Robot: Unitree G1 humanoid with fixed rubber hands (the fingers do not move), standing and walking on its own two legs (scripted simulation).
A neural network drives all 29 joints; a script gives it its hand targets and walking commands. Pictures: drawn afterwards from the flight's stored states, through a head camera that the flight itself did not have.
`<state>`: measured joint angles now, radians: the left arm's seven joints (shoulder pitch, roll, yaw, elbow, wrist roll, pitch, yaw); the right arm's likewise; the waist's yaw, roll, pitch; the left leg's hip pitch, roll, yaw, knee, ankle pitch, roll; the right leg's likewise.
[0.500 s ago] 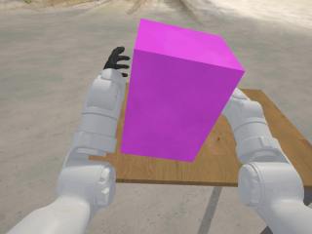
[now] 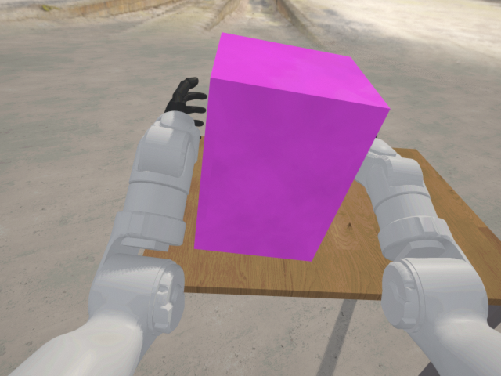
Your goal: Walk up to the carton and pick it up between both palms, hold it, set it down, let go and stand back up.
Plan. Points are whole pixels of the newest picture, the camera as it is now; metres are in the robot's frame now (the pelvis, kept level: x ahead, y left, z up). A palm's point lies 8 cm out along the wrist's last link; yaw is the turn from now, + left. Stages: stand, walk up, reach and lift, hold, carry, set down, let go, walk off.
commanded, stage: hold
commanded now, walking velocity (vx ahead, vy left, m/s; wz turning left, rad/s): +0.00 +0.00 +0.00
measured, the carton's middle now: (270, 155) +0.37 +0.01 +0.24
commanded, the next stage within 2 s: none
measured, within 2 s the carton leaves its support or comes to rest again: neither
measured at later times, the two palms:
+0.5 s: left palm (178, 124) +0.38 +0.14 +0.28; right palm (359, 146) +0.39 -0.14 +0.25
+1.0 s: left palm (176, 118) +0.37 +0.15 +0.29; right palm (363, 141) +0.39 -0.14 +0.26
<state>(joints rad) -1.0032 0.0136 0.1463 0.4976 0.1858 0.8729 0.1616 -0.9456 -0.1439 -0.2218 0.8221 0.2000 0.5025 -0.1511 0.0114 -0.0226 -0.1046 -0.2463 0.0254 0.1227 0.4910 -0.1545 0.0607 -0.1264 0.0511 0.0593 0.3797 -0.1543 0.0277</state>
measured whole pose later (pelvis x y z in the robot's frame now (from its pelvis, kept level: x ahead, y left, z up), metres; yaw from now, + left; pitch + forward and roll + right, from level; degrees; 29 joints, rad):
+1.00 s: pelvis +0.00 +0.00 +0.00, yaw +0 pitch -5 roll -3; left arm -1.00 0.02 0.15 0.47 0.19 0.90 0.15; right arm -0.96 -0.14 -0.21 0.79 0.22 0.54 -0.17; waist 0.00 -0.02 -0.13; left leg -0.25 0.03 0.12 0.49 -0.16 0.06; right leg -0.13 0.05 0.06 0.37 -0.15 0.03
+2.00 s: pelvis +0.01 +0.00 +0.00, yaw +0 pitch -5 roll -3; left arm -1.00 0.03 0.15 0.48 0.19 0.90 0.14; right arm -0.96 -0.14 -0.21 0.79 0.22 0.56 -0.17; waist 0.00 -0.02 -0.13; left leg -0.25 0.03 0.12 0.49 -0.16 0.06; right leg -0.13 0.05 0.06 0.37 -0.16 0.03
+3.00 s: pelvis +0.00 +0.00 +0.00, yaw +0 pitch -5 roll -3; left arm -1.00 0.03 0.15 0.48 0.19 0.90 0.14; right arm -0.96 -0.14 -0.21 0.79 0.22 0.57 -0.18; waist 0.00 -0.02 -0.13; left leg -0.26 0.03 0.12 0.49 -0.16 0.06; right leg -0.13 0.05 0.06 0.37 -0.15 0.03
